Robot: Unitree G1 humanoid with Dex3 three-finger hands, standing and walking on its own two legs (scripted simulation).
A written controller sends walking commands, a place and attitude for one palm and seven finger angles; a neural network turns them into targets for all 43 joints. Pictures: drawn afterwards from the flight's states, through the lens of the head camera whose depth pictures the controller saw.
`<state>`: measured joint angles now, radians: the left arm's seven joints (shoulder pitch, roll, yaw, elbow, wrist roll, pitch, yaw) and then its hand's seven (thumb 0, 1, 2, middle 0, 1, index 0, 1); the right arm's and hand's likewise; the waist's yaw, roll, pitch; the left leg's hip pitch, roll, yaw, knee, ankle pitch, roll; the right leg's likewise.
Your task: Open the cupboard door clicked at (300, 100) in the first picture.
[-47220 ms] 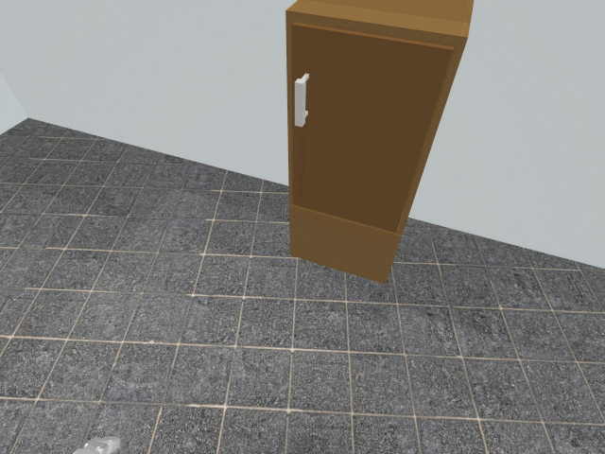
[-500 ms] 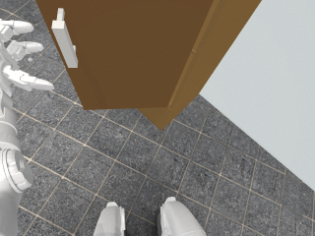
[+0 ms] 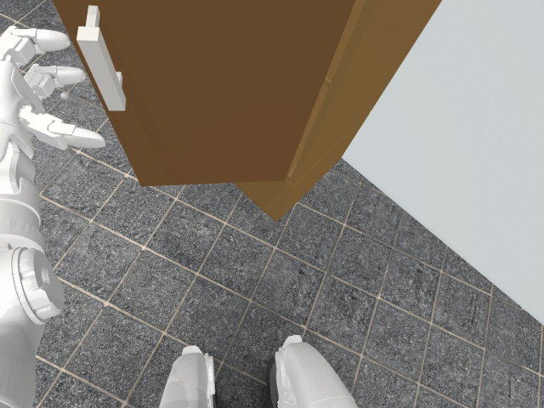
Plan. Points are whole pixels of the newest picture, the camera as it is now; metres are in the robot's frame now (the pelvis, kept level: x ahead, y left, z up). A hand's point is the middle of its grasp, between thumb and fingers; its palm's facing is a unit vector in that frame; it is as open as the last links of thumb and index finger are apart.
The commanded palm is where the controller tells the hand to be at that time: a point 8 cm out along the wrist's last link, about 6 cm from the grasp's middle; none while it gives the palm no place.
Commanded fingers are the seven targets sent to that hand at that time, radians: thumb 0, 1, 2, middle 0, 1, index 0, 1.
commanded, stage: slide the fingers in behind the handle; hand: left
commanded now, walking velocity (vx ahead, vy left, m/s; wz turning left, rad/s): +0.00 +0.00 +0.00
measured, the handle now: (105, 61) +0.57 +0.18 +0.08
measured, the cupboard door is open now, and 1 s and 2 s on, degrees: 49 49 49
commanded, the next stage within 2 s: close the thumb around the handle in 1.32 s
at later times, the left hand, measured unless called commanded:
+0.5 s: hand (93, 94) +0.53 +0.20 +0.07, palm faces +0.02 -1.00 +0.00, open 13.9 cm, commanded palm +0.50 +0.23 +0.07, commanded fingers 0.00 -0.50 0.30 -0.30 -1.20 -0.30 -1.20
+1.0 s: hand (122, 95) +0.52 +0.16 +0.07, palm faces +0.02 -1.00 -0.01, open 13.9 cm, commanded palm +0.50 +0.21 +0.07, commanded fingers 0.00 -0.50 0.30 -0.30 -1.20 -0.30 -1.20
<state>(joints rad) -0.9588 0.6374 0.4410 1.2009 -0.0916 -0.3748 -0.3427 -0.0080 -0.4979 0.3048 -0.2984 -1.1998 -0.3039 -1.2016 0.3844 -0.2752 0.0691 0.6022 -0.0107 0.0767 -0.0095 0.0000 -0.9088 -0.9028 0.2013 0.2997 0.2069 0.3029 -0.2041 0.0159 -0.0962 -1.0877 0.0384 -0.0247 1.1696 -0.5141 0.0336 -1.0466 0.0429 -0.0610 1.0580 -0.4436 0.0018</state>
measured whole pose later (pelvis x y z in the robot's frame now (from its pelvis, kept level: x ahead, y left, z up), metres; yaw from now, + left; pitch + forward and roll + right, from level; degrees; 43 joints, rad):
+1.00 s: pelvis +0.00 -0.01 +0.00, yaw +0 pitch +24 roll -3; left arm -0.94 0.47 0.37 1.18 -0.07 -0.44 -0.18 -0.01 -0.50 0.30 -0.30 -1.20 -0.30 -1.20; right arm 0.38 -0.26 0.04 0.61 -0.03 0.07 0.02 0.00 -0.91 -0.90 0.20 0.30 0.21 0.30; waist -0.20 0.03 -0.11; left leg -1.05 0.03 -0.01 1.16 -0.52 0.02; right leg -1.03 0.04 -0.05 1.08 -0.46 -0.01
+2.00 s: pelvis +0.01 -0.01 +0.00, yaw +0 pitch +24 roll -4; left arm -0.93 0.47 0.36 1.18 -0.07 -0.44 -0.18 0.01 0.62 0.78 -0.38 -1.32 -0.38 -1.32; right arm 0.38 -0.26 0.05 0.62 -0.03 0.07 0.02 0.00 -0.91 -0.90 0.20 0.30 0.21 0.30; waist -0.19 0.03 -0.12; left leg -1.06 0.03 -0.02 1.16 -0.52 0.03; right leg -1.03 0.04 -0.05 1.07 -0.46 -0.01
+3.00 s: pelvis +0.02 -0.04 +0.03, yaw +2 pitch +15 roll +0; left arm -0.02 -0.08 -0.10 0.28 0.06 -0.36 0.48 0.01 0.63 0.70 -0.37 -1.31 -0.37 -1.31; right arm 0.16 -0.16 0.02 0.52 -0.06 0.07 0.05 0.00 -0.91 -0.90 0.20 0.30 0.20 0.30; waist -0.02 0.00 -0.16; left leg -0.76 0.02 0.00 1.02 -0.51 -0.02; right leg -0.78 0.03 -0.03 1.02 -0.50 -0.04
